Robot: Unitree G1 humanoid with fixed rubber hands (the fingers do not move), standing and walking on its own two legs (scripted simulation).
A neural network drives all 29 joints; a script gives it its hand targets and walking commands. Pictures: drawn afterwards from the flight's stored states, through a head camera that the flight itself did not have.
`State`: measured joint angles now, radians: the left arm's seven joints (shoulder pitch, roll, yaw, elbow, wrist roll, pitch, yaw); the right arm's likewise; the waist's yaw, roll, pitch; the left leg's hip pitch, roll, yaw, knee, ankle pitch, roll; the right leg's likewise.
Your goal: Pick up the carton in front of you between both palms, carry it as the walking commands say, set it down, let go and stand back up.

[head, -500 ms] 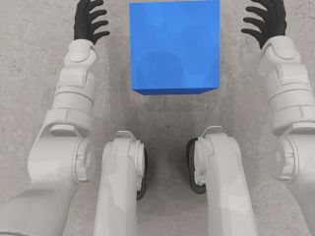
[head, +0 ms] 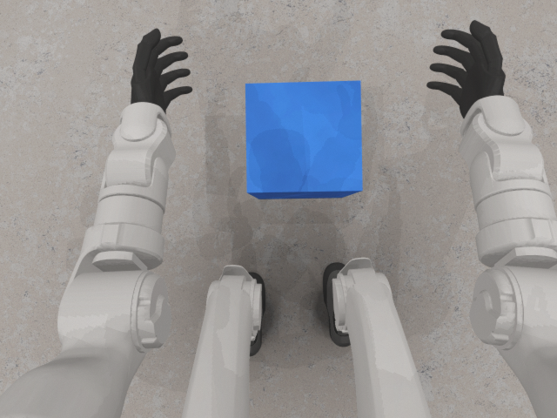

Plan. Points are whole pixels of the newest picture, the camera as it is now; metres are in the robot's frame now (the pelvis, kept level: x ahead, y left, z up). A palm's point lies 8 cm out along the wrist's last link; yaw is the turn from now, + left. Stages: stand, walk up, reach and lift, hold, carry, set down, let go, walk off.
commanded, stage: set down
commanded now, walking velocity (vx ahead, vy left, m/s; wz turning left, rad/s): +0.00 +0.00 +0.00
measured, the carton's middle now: (301, 150) +0.50 -0.03 -0.43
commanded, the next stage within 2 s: let go in 0.20 s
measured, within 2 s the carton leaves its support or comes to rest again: neither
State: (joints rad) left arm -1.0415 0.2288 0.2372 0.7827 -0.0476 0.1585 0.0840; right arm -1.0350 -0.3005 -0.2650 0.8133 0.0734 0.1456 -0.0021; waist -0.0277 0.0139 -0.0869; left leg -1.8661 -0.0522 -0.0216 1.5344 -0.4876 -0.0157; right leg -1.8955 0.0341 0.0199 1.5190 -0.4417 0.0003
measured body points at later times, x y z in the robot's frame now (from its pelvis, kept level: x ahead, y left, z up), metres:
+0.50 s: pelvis +0.05 +0.00 +0.13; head +0.30 -0.01 +0.50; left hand +0.45 +0.19 +0.01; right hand +0.44 -0.24 +0.01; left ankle +0.08 +0.12 -0.52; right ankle +0.09 -0.11 -0.52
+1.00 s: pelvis +0.11 +0.00 +0.22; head +0.18 +0.00 +0.66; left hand +0.30 +0.23 +0.13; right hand +0.29 -0.23 +0.13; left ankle +0.08 +0.12 -0.52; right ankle +0.09 -0.11 -0.52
